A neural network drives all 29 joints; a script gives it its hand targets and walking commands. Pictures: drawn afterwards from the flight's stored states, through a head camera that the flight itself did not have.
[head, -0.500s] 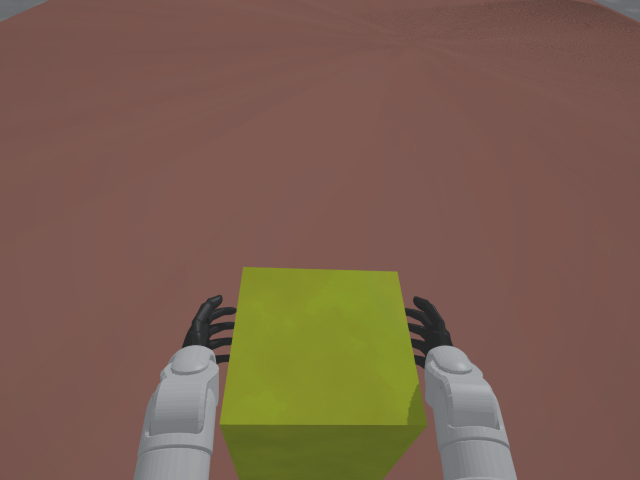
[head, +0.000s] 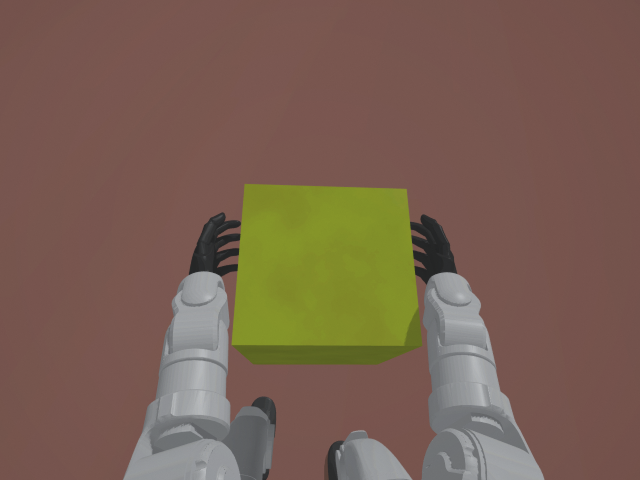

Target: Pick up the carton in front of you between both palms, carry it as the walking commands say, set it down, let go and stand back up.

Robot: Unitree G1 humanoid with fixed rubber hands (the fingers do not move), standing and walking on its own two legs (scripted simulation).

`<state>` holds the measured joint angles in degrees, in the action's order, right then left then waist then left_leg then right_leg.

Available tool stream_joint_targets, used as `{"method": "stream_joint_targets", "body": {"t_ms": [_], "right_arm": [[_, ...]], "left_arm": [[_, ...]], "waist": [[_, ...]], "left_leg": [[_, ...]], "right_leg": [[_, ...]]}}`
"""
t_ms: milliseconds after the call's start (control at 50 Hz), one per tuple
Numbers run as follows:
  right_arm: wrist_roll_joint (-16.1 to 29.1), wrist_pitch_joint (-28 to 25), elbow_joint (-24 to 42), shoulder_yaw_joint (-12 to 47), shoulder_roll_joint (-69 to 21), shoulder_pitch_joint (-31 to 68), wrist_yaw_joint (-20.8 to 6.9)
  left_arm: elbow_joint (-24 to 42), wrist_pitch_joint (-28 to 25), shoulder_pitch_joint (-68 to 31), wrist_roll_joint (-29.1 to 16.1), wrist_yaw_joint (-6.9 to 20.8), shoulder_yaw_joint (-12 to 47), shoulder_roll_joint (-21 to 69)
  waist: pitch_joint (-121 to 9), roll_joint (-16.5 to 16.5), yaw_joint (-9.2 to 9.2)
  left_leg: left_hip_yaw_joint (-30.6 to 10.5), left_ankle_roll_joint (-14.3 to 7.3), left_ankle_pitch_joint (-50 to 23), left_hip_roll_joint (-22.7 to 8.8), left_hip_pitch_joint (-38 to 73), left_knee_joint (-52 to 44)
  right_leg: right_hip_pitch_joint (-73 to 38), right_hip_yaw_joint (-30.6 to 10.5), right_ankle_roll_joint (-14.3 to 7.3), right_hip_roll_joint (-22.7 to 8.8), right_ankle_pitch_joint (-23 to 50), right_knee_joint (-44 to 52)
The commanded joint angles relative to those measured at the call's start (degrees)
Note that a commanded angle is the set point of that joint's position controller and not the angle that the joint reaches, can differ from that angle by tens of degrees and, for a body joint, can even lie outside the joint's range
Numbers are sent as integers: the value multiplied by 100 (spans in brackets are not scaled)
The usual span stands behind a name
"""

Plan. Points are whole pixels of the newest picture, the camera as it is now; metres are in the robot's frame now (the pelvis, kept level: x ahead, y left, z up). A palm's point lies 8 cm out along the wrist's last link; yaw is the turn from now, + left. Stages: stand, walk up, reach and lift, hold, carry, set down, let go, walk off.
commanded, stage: set down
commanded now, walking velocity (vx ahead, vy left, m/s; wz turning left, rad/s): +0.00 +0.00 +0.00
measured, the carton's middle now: (320, 287) +0.38 -0.01 -0.13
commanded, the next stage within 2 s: none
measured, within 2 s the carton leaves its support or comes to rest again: neither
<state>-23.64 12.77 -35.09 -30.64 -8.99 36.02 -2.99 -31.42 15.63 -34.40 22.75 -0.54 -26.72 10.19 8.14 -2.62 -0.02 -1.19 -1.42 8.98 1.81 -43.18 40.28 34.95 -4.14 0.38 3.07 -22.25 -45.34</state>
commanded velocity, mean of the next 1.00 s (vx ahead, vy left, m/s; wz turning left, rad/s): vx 0.00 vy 0.00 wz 0.00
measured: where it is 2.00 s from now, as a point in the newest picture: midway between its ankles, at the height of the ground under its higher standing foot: (300, 479)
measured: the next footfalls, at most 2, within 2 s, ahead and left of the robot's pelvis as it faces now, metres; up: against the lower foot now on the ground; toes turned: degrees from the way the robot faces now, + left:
none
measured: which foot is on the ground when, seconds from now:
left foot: down 0.00-1.00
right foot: down 0.00-1.00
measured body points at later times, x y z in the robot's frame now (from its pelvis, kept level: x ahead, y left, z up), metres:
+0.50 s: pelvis -0.02 -0.01 -0.14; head +0.22 +0.02 +0.24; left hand +0.43 +0.15 -0.23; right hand +0.44 -0.15 -0.21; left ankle +0.11 +0.10 -0.70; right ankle +0.00 -0.13 -0.70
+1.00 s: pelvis -0.05 +0.00 -0.26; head +0.27 +0.02 +0.06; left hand +0.46 +0.17 -0.39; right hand +0.47 -0.14 -0.38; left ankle +0.10 +0.10 -0.70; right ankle +0.00 -0.13 -0.70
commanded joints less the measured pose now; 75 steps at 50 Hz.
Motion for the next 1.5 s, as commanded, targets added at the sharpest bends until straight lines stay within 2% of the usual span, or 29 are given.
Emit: {"method": "stream_joint_targets", "body": {"t_ms": [0,80,120,160,200,280,360,540,840,1140,1280,1380,1420,1480], "right_arm": [[761,-674,-396,2480,-3753,2492,-838],[1259,-878,-89,3358,-4173,2808,-857],[1471,-845,143,3697,-4268,2922,-835],[1608,-738,250,3904,-4352,2987,-807],[1676,-589,243,3964,-4429,3084,-801],[1703,-294,-42,3806,-4636,3406,-835],[1638,-130,-397,3506,-4707,3652,-824],[1604,-193,-804,3161,-4449,4281,-609],[2030,-302,-833,3429,-4059,5474,-299],[2249,-255,-1299,3278,-3639,6606,-137],[2454,-304,-1446,3398,-3449,7124,-54],[2617,-389,-1327,3754,-3566,7461,-21],[2702,-409,-1263,3902,-3662,7529,-5],[2697,-397,-1337,3938,-3751,7418,0]], "left_arm": [[-329,-708,-2468,-682,630,2573,3949],[-1,-942,-2905,-1043,605,3412,4271],[210,-924,-3068,-1177,598,3712,4335],[288,-844,-3132,-1249,617,3855,4370],[233,-725,-3212,-1279,674,3871,4385],[-71,-468,-3474,-1257,810,3672,4372],[-397,-311,-3733,-1204,902,3387,4309],[-823,-328,-4283,-1237,881,2963,4036],[-794,-348,-5357,-1665,725,3026,3566],[-1107,-295,-6469,-1878,865,2713,2858],[-1204,-352,-6995,-2070,976,2665,2536],[-1202,-450,-7244,-2288,1126,2606,2405],[-1281,-469,-7178,-2341,1165,2562,2393],[-1463,-460,-7007,-2330,1246,2445,2375]], "waist": [[-3834,308,-16],[-5535,345,-16],[-6251,375,0],[-6612,364,48],[-6640,333,77],[-6324,282,129],[-6209,301,158],[-6489,364,222],[-7287,400,432],[-6987,352,670],[-6888,226,846],[-6693,-400,1060],[-6793,-550,1161],[-6623,-691,1219]], "left_leg": [[-545,71,-1699,273,3549,789],[-570,14,-2495,286,3542,1671],[-524,26,-2658,300,3408,2031],[-406,66,-2448,355,2929,2268],[-280,114,-1928,417,2272,2412],[-109,151,-800,488,918,2681],[1,167,-317,516,-31,3012],[102,245,-304,548,-1160,3873],[187,357,-398,520,-1896,5215],[338,359,-105,392,-2965,6321],[401,338,-195,281,-3308,6802],[369,234,-630,250,-3791,7092],[378,212,-810,234,-3801,7184],[392,189,-801,216,-4025,7255]], "right_leg": [[2361,100,-136,496,830,147],[3337,143,-6,573,1013,-549],[3704,181,63,607,1065,-848],[3873,205,118,614,1081,-1087],[4037,259,160,620,903,-1301],[4415,304,170,641,314,-1672],[4860,289,165,660,83,-2037],[5838,358,143,781,10,-2890],[6984,641,176,954,-182,-4372],[7851,761,167,935,-545,-5497],[7925,761,151,911,-583,-5954],[7701,776,179,911,-143,-6237],[7583,766,211,907,41,-6300],[7574,742,233,898,128,-6325]]}}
